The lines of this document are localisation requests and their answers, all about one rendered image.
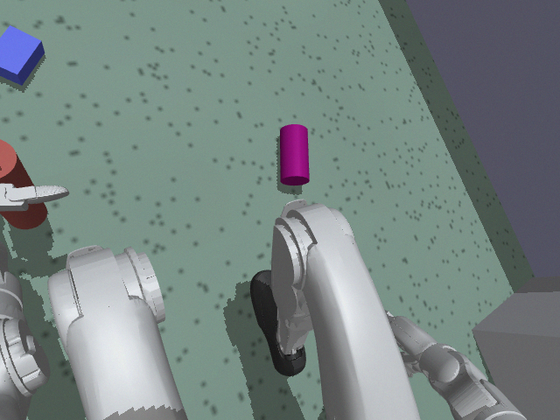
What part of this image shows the right robot hand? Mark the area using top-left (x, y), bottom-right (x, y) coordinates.
top-left (385, 310), bottom-right (438, 377)

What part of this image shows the left robot hand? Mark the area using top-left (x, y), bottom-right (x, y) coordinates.
top-left (0, 184), bottom-right (69, 211)

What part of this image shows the left robot arm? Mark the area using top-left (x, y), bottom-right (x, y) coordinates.
top-left (0, 241), bottom-right (51, 420)

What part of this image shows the right robot foot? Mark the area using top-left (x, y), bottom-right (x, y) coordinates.
top-left (250, 269), bottom-right (306, 376)

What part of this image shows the right robot arm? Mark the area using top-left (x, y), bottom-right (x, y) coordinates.
top-left (419, 343), bottom-right (527, 420)

